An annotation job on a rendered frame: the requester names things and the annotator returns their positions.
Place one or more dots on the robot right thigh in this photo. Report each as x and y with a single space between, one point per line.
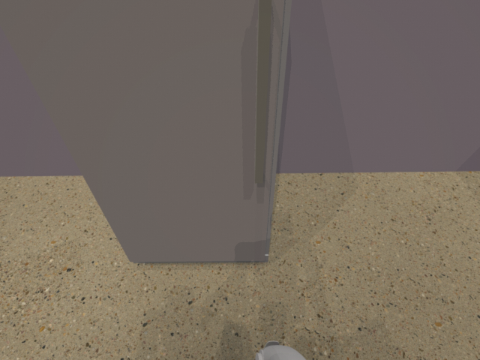
278 352

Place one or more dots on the robot right shin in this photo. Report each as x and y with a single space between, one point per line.
270 343

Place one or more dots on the fridge door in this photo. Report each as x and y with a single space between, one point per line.
156 102

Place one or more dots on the handle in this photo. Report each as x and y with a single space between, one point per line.
263 41

